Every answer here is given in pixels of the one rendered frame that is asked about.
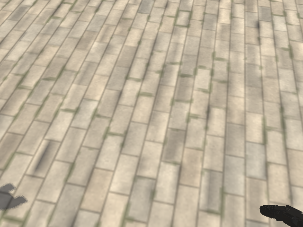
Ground right robot hand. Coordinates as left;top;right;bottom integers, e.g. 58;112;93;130
260;205;303;227

